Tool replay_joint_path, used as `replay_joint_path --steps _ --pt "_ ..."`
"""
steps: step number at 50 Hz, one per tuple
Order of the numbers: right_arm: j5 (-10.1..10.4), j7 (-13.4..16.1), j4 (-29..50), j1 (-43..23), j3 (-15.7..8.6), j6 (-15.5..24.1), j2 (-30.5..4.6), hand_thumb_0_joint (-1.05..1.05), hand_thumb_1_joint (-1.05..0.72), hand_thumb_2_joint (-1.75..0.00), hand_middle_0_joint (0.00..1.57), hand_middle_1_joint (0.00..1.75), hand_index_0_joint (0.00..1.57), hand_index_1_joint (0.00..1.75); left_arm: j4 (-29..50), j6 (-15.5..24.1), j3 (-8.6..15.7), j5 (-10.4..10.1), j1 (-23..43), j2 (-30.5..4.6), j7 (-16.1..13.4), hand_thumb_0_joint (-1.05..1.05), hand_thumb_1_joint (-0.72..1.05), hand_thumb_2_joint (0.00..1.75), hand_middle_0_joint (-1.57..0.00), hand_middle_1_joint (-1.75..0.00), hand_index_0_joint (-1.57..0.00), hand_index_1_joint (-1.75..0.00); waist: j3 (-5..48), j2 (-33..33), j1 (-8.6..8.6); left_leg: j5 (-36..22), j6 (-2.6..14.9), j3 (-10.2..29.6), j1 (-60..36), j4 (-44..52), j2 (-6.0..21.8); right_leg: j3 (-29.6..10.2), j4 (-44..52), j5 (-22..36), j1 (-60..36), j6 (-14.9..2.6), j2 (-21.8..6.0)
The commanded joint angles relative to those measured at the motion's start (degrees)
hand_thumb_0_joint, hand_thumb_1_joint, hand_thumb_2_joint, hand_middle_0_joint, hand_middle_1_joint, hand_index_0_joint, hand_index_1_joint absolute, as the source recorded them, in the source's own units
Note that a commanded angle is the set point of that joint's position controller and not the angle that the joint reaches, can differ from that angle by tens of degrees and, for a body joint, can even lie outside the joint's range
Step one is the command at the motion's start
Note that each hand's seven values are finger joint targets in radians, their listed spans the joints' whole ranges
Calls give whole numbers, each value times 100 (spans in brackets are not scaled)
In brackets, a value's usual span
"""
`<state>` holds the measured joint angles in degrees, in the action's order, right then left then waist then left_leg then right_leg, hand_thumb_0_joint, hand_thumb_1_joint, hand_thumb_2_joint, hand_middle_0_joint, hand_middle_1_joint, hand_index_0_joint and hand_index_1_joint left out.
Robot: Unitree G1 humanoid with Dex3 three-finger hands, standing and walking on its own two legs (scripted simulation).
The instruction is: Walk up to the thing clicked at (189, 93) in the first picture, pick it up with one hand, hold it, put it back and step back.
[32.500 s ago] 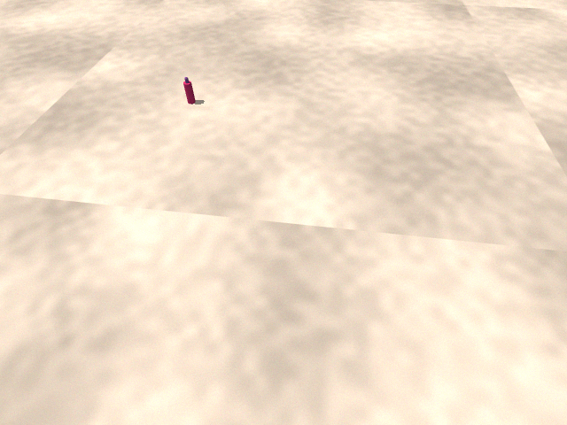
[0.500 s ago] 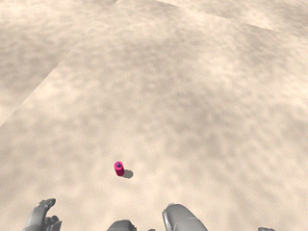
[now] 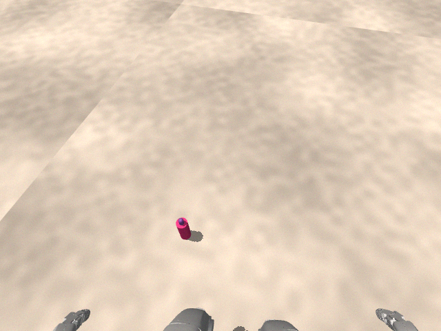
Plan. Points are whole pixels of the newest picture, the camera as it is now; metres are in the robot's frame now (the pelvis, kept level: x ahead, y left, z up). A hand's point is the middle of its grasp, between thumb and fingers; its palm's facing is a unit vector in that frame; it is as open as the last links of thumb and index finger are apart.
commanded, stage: step back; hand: left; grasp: from the side
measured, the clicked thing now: (183, 227) +0.56 +0.21 -0.67
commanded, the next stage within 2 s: none
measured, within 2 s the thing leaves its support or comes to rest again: neither
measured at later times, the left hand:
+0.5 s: hand out of the picture -0.06 +0.25 -0.16, palm faces -0.06 -0.91 -0.40, open 7.4 cm
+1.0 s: hand out of the picture -0.19 +0.23 -0.14, palm faces +0.03 -0.92 -0.38, open 7.4 cm
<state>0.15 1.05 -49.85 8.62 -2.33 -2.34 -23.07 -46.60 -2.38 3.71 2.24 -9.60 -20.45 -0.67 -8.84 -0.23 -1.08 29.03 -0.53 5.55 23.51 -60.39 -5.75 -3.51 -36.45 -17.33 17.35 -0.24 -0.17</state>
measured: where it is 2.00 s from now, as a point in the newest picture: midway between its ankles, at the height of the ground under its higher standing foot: outside the picture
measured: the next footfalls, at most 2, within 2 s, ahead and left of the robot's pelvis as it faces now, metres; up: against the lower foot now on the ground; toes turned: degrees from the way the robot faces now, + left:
left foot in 0.08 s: -0.01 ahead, +0.11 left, +0.00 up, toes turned -1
right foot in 0.50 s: -0.15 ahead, -0.16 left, +0.00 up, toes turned +0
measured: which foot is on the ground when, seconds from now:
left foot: up 0.00-0.06, down 0.08-0.52, up 0.54-0.80, down 0.82-1.00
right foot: down 0.00-0.10, up 0.12-0.48, down 0.50-0.82, up 0.84-1.00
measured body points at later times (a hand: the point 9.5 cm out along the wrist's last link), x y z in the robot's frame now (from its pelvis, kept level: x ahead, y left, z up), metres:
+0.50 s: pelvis -0.16 -0.02 -0.01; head -0.10 -0.02 +0.43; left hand -0.06 +0.30 -0.13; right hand -0.03 -0.34 -0.11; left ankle -0.05 +0.11 -0.73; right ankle -0.19 -0.16 -0.73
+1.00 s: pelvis -0.31 -0.05 +0.00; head -0.26 -0.03 +0.44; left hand -0.19 +0.27 -0.12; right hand -0.22 -0.35 -0.11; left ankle -0.27 +0.08 -0.73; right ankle -0.33 -0.19 -0.65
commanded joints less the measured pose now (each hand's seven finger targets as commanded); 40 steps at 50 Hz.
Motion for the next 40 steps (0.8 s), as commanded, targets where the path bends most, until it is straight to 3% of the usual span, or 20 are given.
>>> replay_joint_path --steps 1,3,4,5,6,8,10,14,18,22,24,25,26,27,29,30,33,37,39,40 --pt "-60 45 403 230 -298 175 -887 0 -90 -90 20 30 20 30 633 87 402 -32 123 -1428 -115 0 90 90 -20 -30 -20 -30 1010 1128 -26 -172 41 -392 -118 2172 362 -1022 448 2884 -1188 -1097 -1154" --pt "-127 34 275 626 -347 243 -826 0 -90 -90 20 30 20 30 717 11 348 -124 196 -1439 -68 0 90 90 -20 -30 -20 -30 1215 852 187 -1784 75 -621 -995 3829 370 -779 -191 2690 -946 -811 -928" --pt "-222 37 345 447 -443 285 -1076 0 -90 -90 20 30 20 30 731 -38 280 -147 0 -1207 -52 0 90 90 -20 -30 -20 -30 1256 272 39 -2471 257 389 -1571 3901 1004 -654 -595 1638 -92 -489 -538" --pt "-300 16 458 272 -564 287 -1652 0 -90 -90 20 30 20 30 784 -43 234 -185 -59 -958 -53 0 90 90 -20 -30 -20 -30 1178 -1146 10 -3577 850 2087 -1983 4010 2276 -187 -1584 -950 1195 -161 449" --pt "-232 -8 503 380 -635 287 -2038 0 -90 -90 20 30 20 30 777 -37 364 -124 424 -1256 -176 0 90 90 -20 -30 -20 -30 1109 -1314 451 -4125 1564 2678 -1113 4045 2949 -662 -2526 -2183 913 -82 611" --pt "-202 57 485 -123 -508 315 -1544 0 -90 -90 20 30 20 30 618 -47 360 -155 294 -1278 -183 0 90 90 -20 -30 -20 -30 977 -448 109 -4266 1383 1506 -1248 3755 2365 -1074 -3390 -1631 1169 -158 678" --pt "-203 98 577 -280 -447 320 -1303 0 -90 -90 20 30 20 30 439 -33 412 -181 -55 -1312 -133 0 90 90 -20 -30 -20 -30 841 -690 -69 -4190 1228 951 -1222 3593 2017 -927 -3741 -1146 1176 -92 640" --pt "-174 127 619 139 -472 310 -1169 0 -90 -90 20 30 20 30 478 -13 440 -102 -61 -1252 -94 0 90 90 -20 -30 -20 -30 1025 -626 210 -4355 1495 907 -1969 3401 2073 -768 -3431 -1150 1413 199 583" --pt "-187 129 735 175 -511 272 -1339 0 -90 -90 20 30 20 30 521 -2 416 -114 -43 -1196 -30 0 90 90 -20 -30 -20 -30 1103 -870 324 -3835 1612 775 -1789 3353 2155 -388 -2244 -1257 939 225 351" --pt "-210 72 891 -199 -538 165 -1545 0 -90 -90 20 30 20 30 166 32 442 -108 -743 -1131 61 0 90 90 -20 -30 -20 -30 1386 -1181 19 -2900 1181 590 -912 3202 1974 212 -78 -564 -475 -13 102" --pt "-140 49 853 -185 -468 68 -1377 0 -90 -90 20 30 20 30 -35 78 511 -31 -1108 -1199 67 0 90 90 -20 -30 -20 -30 1379 -897 -120 -1928 718 400 -57 2715 1538 244 969 72 -1289 -157 120" --pt "-99 39 873 -25 -382 47 -1064 0 -90 -90 20 30 20 30 62 115 592 62 -1013 -1530 77 0 90 90 -20 -30 -20 -30 1086 194 -67 -645 366 271 975 1842 810 -1230 1390 -552 -1370 -431 -644" --pt "-61 119 1031 -363 -375 72 -875 0 -90 -90 20 30 20 30 328 88 724 18 -560 -2213 76 0 90 90 -20 -30 -20 -30 821 1553 -255 517 31 -55 982 419 -101 -2717 2019 -370 58 -1363 -2089" --pt "-73 161 959 -380 -478 54 -1149 0 -90 -90 20 30 20 30 531 126 738 30 -120 -2373 28 0 90 90 -20 -30 -20 -30 530 1520 -219 594 -48 481 653 -687 179 -3281 2199 -234 955 -1830 -2604" --pt "-6 124 626 124 -438 80 -1151 0 -90 -90 20 30 20 30 667 169 520 1 695 -1702 -52 0 90 90 -20 -30 -20 -30 353 606 275 -158 30 593 519 -1162 -58 -1534 1503 989 887 -1311 -1628" --pt "25 122 549 328 -420 92 -1142 0 -90 -90 20 30 20 30 692 169 531 43 884 -1627 -75 0 90 90 -20 -30 -20 -30 402 850 378 -269 10 393 364 -1236 -50 -1112 1352 1250 844 -1201 -1460" --pt "-33 100 541 433 -323 136 -1024 0 -90 -90 20 30 20 30 684 151 485 56 531 -1507 -93 0 90 90 -20 -30 -20 -30 679 1015 115 -68 -30 75 292 -334 95 -642 921 2052 -72 -1100 -1226" --pt "-124 72 576 324 -316 184 -921 0 -90 -90 20 30 20 30 606 77 440 6 81 -1526 -133 0 90 90 -20 -30 -20 -30 972 1233 -146 -54 30 -448 134 1811 359 -836 454 2714 -1145 -1049 -1374" --pt "-132 60 340 810 -352 230 -894 0 -90 -90 20 30 20 30 676 -4 387 -98 268 -1504 -99 0 90 90 -20 -30 -20 -30 1219 900 110 -1366 104 -732 -669 3506 327 -620 -159 2678 -1098 -881 -1199" --pt "-190 75 325 837 -418 252 -1052 0 -90 -90 20 30 20 30 721 -39 301 -112 173 -1358 -88 0 90 90 -20 -30 -20 -30 1289 607 79 -2121 221 -139 -1133 3667 652 -584 -449 2031 -491 -593 -1022"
